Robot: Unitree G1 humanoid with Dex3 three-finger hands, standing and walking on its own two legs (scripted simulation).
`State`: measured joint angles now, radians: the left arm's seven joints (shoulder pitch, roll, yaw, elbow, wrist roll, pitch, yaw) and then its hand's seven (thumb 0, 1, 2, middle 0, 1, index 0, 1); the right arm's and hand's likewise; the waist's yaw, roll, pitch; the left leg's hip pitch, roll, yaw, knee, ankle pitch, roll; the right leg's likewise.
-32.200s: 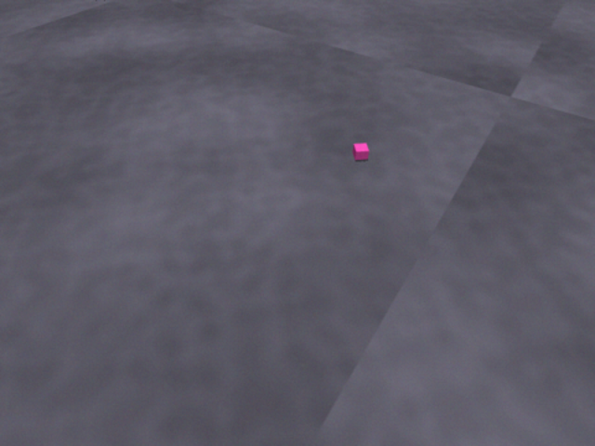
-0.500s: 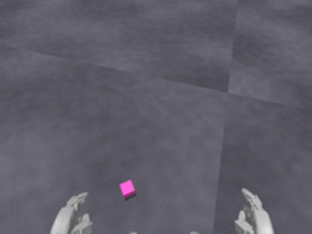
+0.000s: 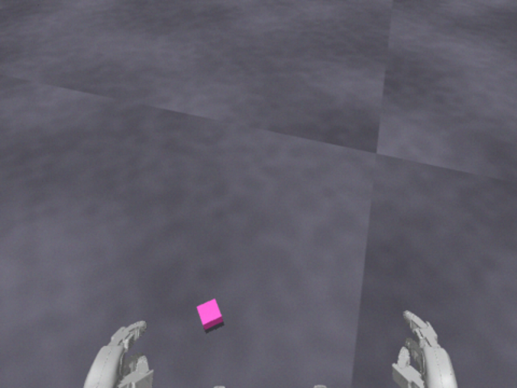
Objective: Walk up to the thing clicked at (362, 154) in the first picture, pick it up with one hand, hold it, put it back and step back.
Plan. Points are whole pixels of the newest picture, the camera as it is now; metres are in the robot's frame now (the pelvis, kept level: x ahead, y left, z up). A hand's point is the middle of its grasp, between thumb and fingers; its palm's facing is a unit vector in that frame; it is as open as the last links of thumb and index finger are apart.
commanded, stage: home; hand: left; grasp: from above
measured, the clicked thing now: (209, 314) +0.47 +0.19 -0.69
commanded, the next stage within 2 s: stand in 0.14 s
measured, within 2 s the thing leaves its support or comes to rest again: neither
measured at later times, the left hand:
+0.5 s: hand out of the picture +0.12 +0.23 -0.10, palm faces +0.03 -0.94 -0.33, open 7.3 cm
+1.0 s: hand out of the picture +0.03 +0.24 -0.10, palm faces +0.05 -0.94 -0.32, open 7.3 cm
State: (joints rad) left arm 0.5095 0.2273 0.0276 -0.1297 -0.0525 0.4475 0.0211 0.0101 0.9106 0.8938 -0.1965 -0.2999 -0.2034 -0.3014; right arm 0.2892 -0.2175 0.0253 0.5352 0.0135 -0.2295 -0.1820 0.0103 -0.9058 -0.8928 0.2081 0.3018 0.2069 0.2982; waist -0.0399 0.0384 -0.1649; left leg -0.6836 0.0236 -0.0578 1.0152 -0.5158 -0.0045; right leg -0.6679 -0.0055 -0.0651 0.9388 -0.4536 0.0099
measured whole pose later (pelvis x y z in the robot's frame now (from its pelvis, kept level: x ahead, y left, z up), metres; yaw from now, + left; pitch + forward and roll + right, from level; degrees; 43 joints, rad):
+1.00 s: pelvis -0.01 +0.00 +0.06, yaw +1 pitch -5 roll +0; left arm 0.19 0.28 0.03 1.09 0.03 0.00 0.03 0.01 0.91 0.89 -0.20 -0.30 -0.21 -0.30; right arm 0.16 -0.28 -0.04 1.08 -0.03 0.00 -0.02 0.00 -0.91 -0.89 0.21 0.30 0.21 0.30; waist 0.02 0.01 0.05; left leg -0.11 -0.02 -0.03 0.40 -0.21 0.01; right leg -0.13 -0.04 -0.04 0.41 -0.20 0.02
